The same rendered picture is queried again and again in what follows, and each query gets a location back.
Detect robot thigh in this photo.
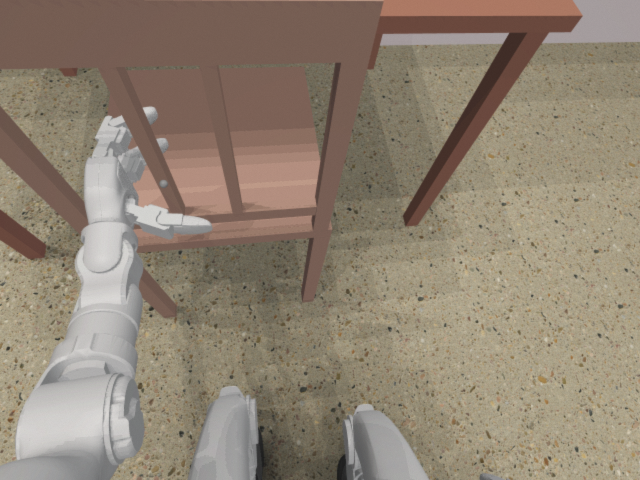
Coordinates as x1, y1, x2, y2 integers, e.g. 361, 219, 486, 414
187, 394, 259, 480
342, 410, 429, 480

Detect robot left hand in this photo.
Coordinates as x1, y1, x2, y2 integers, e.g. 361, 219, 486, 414
84, 107, 212, 240

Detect left robot upper arm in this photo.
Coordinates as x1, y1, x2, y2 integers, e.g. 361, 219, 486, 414
0, 373, 145, 480

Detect robot left forearm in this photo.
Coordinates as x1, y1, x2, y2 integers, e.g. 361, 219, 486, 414
15, 221, 143, 460

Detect chair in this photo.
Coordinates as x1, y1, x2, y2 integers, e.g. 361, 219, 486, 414
0, 0, 384, 318

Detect right robot thigh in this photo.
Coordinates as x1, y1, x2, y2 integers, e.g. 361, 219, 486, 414
342, 410, 429, 480

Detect left robot thigh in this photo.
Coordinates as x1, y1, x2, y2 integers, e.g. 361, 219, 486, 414
187, 394, 259, 480

